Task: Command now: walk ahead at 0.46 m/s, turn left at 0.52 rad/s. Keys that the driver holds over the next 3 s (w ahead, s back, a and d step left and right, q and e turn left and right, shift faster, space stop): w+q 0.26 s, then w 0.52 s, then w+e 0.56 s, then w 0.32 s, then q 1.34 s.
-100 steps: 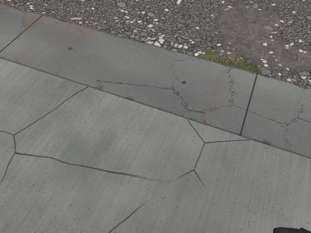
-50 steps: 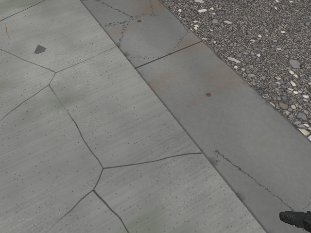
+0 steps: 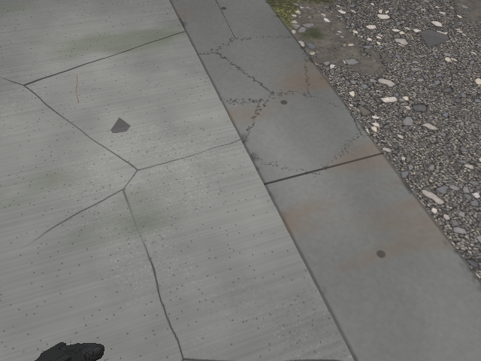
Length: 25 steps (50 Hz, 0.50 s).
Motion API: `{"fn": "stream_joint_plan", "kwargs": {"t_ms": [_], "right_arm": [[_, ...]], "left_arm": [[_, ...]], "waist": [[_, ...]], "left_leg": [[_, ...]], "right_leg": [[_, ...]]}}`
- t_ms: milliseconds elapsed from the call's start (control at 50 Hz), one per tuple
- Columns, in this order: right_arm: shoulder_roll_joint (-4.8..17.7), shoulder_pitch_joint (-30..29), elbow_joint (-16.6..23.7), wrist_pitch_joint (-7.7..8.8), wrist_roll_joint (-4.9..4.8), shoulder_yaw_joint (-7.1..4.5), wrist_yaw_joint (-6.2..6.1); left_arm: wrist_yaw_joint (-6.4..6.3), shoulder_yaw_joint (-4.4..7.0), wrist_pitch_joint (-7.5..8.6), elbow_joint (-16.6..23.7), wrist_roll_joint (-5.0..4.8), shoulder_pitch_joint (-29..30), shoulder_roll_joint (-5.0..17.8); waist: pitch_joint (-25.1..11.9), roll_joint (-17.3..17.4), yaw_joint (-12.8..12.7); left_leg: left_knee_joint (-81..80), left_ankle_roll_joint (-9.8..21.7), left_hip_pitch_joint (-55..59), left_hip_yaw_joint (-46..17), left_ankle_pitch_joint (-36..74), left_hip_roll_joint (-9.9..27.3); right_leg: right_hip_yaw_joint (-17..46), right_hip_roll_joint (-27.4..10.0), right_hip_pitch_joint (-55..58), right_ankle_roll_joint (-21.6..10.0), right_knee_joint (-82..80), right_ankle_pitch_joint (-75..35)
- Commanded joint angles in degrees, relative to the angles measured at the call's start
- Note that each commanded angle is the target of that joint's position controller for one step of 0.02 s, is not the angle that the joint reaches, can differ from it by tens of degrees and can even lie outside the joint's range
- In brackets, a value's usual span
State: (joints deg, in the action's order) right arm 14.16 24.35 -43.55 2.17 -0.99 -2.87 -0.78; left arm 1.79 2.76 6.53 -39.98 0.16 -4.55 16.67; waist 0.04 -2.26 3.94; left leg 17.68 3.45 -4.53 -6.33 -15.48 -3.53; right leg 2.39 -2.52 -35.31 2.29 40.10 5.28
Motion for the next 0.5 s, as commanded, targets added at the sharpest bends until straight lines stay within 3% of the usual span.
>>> {"fn": "stream_joint_plan", "kwargs": {"t_ms": [20, 60, 100, 120, 140, 160, 180, 200, 220, 240, 260, 280, 320, 360, 420, 500], "right_arm": [[12.02, -1.16, 3.55, 0.87, -0.63, -3.47, -0.85], [11.71, -1.11, 3.18, 0.89, -1.06, -3.6, -0.95], [11.58, -1.48, 3.12, 0.48, -0.83, -3.87, -0.88], [10.88, -1.97, 3.39, 0.27, -0.63, -3.71, -0.78], [9.2, -2.55, 4.01, 0.18, -0.14, -3.15, -0.53], [5.82, -2.42, 5.79, 0.12, 1.2, -1.85, -0.44], [1.33, 6.82, 7.1, 0.91, -0.97, -0.57, -0.31], [7.74, 5.37, 5.14, 0.95, -2.17, -1.71, -0.43], [10.87, -1.49, 5.93, 0.71, -1.81, -2.54, -0.31], [10.56, -4.8, 6.5, 0.47, -0.99, -2.56, -0.37], [9.89, -6.8, 7.11, 0.36, -0.3, -2.7, -0.18], [8.64, -6.53, 7.17, 0.07, -0.47, -2.63, 0.15], [5.78, -6.31, 7.08, -0.49, -0.64, -1.96, 0.38], [4.63, -8.81, 7.93, -0.6, -0.03, -1.37, 0.42], [4.13, -13.25, 8.58, 0.23, 0.46, -0.54, 1.32], [4.33, -20.96, 10.14, 1.27, 0.0, 0.06, 2.57]], "left_arm": [[0.35, 0.5, 0.66, 5.78, -0.74, 7.65, 3.4], [0.19, 1.19, 0.59, 6.08, -1.04, 7.27, 5.19], [-0.05, 1.91, 0.79, 5.95, -0.98, 5.21, 6.48], [-0.35, 2.65, 0.9, 5.05, -0.78, 1.3, 7.42], [-0.77, 3.58, 1.01, 3.91, -0.38, -5.05, 8.98], [-1.31, 4.34, 0.82, 3.18, 0.43, -14.93, 12.43], [-0.78, 4.96, 0.18, 1.4, 1.02, -17.57, 15.98], [-0.73, 3.76, -0.06, 2.24, 0.04, -15.76, 9.99], [-1.13, 2.92, -0.36, 2.57, -0.35, -12.75, 6.75], [-1.2, 2.49, -0.64, 2.45, 0.14, -9.8, 5.91], [-1.2, 2.18, -0.82, 1.92, 0.55, -8.0, 4.7], [-1.22, 1.94, -0.59, 1.43, 1.07, -7.2, 4.17], [-0.97, 2.11, 0.15, 0.08, 0.53, -7.48, 4.15], [-0.8, 2.71, 0.63, -1.28, 0.06, -8.23, 5.95], [-0.77, 3.15, 0.36, -2.44, -0.5, -8.46, 7.81], [-0.92, 3.52, -0.68, -4.38, -1.61, -12.05, 10.05]], "waist": [[2.75, 8.07, -0.52], [2.84, 8.39, -1.51], [2.06, 8.92, -2.96], [-0.03, 8.9, -5.09], [-4.89, 8.06, -8.34], [-14.88, 1.24, -11.77], [-21.82, -19.62, -6.66], [-16.54, -12.75, -7.83], [-8.65, -6.74, -8.93], [-4.57, -2.2, -7.69], [-1.71, -1.88, -6.47], [-0.73, -3.4, -5.04], [0.19, -3.67, -4.13], [1.59, -2.01, -3.94], [2.05, -0.68, -4.64], [3.25, -0.78, -7.41]], "left_leg": [[-5.66, 8.55, -8.24, -10.35, 10.55, 11.52], [-3.75, 7.19, -6.27, -12.9, 9.86, 12.88], [0.19, 6.07, -3.92, -14.49, 13.21, 13.5], [4.85, 4.97, -3.95, -13.83, 18.71, 11.83], [14.24, 3.16, -6.46, -11.75, 21.49, 8.47], [31.74, 0.98, -14.69, -7.62, 10.04, 4.2], [50.72, -2.23, -33.83, -3.28, -19.36, -2.33], [58.2, -2.67, -40.44, -5.01, -16.38, 2.44], [58.89, -2.66, -41.73, -2.95, -10.9, 4.65], [57.36, -2.73, -39.28, -1.38, -6.71, 6.92], [54.52, -2.65, -37.38, -1.34, -4.45, 8.48], [52.55, -2.42, -34.21, -1.37, -3.16, 9.67], [48.8, -2.45, -32.15, -0.46, -2.85, 9.81], [42.84, -2.82, -33.68, -0.41, -0.47, 9.97], [31.54, -2.92, -32.68, 1.34, 8.39, 10.24], [20.27, -2.83, -27.86, 5.12, 14.37, 8.78]], "right_leg": [[-0.84, 3.27, 7.42, 0.64, -8.11, -8.11], [1.21, 2.74, 9.52, -0.35, -10.41, -7.99], [0.84, 2.74, 12.69, -1.9, -11.44, -3.99], [-0.25, 3.31, 18.42, -3.21, -12.83, -2.58], [0.53, 1.31, 28.49, -5.1, -12.9, -2.12], [11.37, -9.08, 44.53, -8.64, -11.82, 3.92], [40.75, -21.88, 59.37, -17.74, -20.17, 17.68], [43.77, -21.53, 55.23, -16.87, -23.83, 29.69], [33.13, -19.22, 47.49, -14.45, -24.35, 26.92], [25.23, -16.82, 39.75, -13.3, -24.79, 18.08], [19.64, -14.5, 33.95, -12.89, -26.03, 11.89], [15.54, -12.72, 29.77, -12.54, -27.6, 8.73], [11.13, -11.88, 26.33, -13.7, -30.34, 5.18], [8.54, -12.7, 25.78, -15.23, -32.35, 1.81], [3.14, -11.63, 26.64, -15.08, -33.32, -2.57], [-0.98, -11.0, 27.54, -13.32, -32.66, -3.23]]}}
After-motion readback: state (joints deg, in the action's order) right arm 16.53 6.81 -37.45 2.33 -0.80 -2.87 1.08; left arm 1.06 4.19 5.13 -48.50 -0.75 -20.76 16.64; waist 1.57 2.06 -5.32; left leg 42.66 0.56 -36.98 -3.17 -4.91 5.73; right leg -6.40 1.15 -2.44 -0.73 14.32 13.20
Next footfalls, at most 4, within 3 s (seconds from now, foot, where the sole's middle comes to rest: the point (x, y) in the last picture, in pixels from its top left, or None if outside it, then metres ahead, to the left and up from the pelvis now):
0.16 right None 0.27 -0.13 -0.78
0.64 left None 0.46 0.19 -0.78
1.18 right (211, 255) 0.81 0.03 -0.78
1.66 left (151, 184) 1.10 0.23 -0.78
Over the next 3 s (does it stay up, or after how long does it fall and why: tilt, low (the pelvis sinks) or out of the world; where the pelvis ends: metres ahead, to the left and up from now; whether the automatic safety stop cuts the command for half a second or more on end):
stays up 1.10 0.15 -0.01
